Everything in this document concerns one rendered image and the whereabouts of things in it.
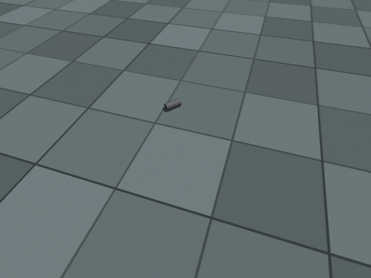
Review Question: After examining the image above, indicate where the can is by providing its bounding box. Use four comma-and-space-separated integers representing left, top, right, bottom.
164, 98, 181, 111

